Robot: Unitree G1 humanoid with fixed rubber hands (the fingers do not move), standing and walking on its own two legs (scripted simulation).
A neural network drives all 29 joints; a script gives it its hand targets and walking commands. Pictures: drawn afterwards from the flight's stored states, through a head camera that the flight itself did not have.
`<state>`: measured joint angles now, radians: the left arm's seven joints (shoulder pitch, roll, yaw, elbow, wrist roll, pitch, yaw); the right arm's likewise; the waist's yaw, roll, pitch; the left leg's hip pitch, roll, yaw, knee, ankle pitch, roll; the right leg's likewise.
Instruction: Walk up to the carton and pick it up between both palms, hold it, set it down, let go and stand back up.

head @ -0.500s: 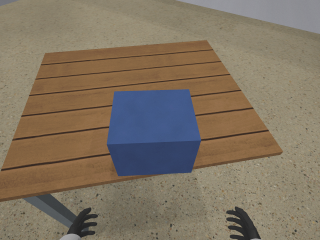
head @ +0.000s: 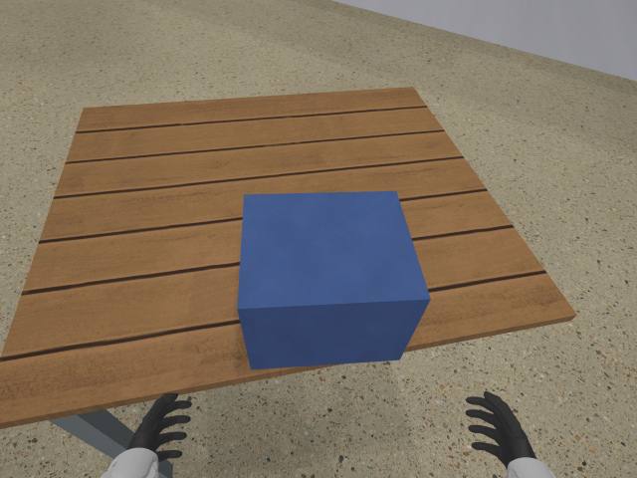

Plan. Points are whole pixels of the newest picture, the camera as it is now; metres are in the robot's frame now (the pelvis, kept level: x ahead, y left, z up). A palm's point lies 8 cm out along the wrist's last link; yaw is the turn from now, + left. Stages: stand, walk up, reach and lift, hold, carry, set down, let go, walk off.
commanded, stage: let go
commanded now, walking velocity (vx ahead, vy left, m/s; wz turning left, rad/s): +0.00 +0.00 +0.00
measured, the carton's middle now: (324, 279) +0.38 +0.01 +0.02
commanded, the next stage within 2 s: stand in 0.32 s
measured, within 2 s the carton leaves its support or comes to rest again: neither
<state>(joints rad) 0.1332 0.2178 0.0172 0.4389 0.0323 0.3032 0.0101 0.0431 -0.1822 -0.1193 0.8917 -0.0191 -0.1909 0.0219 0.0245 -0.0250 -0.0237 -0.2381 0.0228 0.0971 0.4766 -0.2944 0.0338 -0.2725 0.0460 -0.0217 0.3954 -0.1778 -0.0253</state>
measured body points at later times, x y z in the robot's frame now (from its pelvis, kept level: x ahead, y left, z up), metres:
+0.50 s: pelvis +0.00 +0.03 +0.00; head +0.00 +0.05 +0.44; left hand +0.13 +0.25 -0.11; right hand +0.10 -0.20 -0.13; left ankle -0.03 +0.09 -0.74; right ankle +0.01 -0.11 -0.74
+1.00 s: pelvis +0.00 +0.05 +0.00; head -0.01 +0.07 +0.45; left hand -0.05 +0.27 -0.17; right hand +0.01 -0.16 -0.15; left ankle -0.03 +0.09 -0.74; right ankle +0.01 -0.11 -0.74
